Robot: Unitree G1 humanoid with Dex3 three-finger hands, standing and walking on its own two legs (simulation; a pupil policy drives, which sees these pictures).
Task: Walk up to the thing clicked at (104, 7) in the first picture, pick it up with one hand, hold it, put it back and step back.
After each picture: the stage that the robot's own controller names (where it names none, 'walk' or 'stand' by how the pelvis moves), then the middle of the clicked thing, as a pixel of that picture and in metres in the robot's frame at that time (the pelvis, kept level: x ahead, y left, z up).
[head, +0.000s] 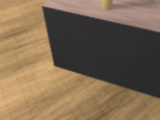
stand; out of the picture +0.97 -0.15 +0.03
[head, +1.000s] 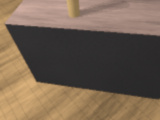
walk; out of the picture +0.86 +0.10 +0.06
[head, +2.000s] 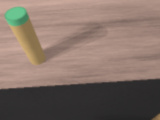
walk; (28, 39) +0.48 +0.24 +0.05
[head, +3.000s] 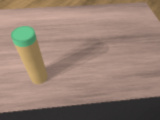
stand; (32, 59) +0.41 +0.20 +0.04
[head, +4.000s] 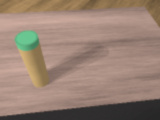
stand; (35, 62) +0.41 +0.19 +0.03
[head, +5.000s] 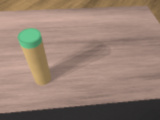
stand; (37, 60) +0.41 +0.19 +0.03
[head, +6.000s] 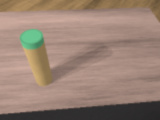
stand; (38, 61) +0.41 +0.18 +0.03
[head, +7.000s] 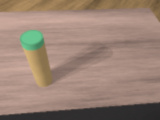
stand; (39, 62) +0.40 +0.18 +0.03
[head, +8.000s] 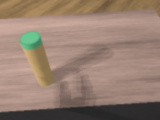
rise first; (39, 62) +0.42 +0.21 +0.03
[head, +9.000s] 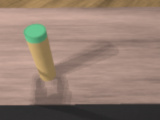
go down; (42, 56) +0.42 +0.19 +0.04
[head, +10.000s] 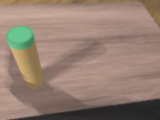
go down; (28, 62) +0.39 +0.18 +0.05
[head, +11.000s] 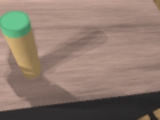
close in; (25, 51) +0.40 +0.18 +0.06
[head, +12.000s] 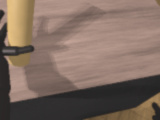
close; (20, 28) +0.47 +0.17 +0.10
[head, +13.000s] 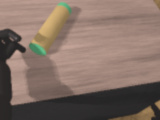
close; (52, 27) +0.58 +0.10 +0.00
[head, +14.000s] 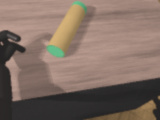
lift; (68, 27) +0.55 +0.03 +0.00
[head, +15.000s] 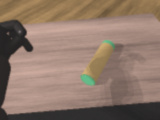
lift; (99, 61) +0.52 -0.04 -0.04
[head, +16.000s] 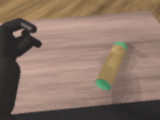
hold; (112, 63) +0.49 -0.11 -0.05
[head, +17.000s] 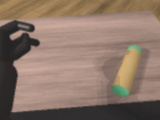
stand; (128, 68) +0.46 -0.17 -0.05
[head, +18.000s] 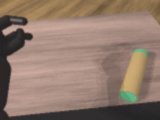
stand; (134, 73) +0.43 -0.20 -0.05
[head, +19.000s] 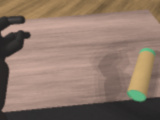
stand; (142, 72) +0.44 -0.23 -0.05
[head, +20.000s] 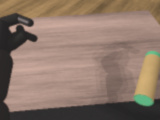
crouch; (148, 75) +0.42 -0.26 -0.05
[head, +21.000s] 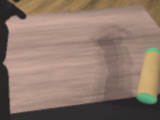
crouch; (150, 73) +0.42 -0.27 -0.05
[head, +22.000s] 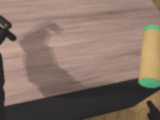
lower; (150, 54) +0.42 -0.29 +0.00
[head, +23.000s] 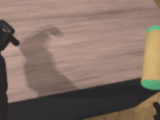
lower; (154, 55) +0.41 -0.29 +0.00
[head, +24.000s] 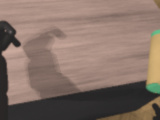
lower; (158, 59) +0.40 -0.31 +0.00
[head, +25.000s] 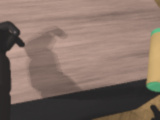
lower; (158, 57) +0.41 -0.31 +0.00
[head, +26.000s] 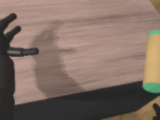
withdraw; (155, 59) +0.41 -0.30 -0.01
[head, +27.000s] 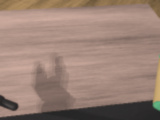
sink last; out of the picture +0.39 -0.31 -0.03
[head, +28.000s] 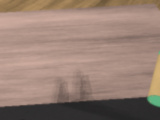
stand; out of the picture +0.41 -0.29 -0.04
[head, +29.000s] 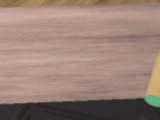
stand; out of the picture +0.41 -0.28 -0.05
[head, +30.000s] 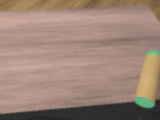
stand; (149, 76) +0.40 -0.26 -0.06
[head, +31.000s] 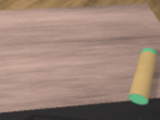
stand; (144, 73) +0.42 -0.24 -0.06
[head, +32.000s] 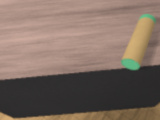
walk; (139, 40) +0.52 -0.19 -0.04
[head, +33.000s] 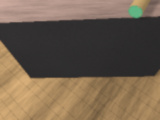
walk; out of the picture +0.80 -0.29 -0.04
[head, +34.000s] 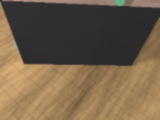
stand; out of the picture +1.09 -0.28 -0.05
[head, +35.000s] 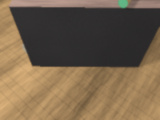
stand; out of the picture +1.10 -0.30 -0.06
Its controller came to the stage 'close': yes
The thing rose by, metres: 0.00
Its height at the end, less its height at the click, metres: -0.09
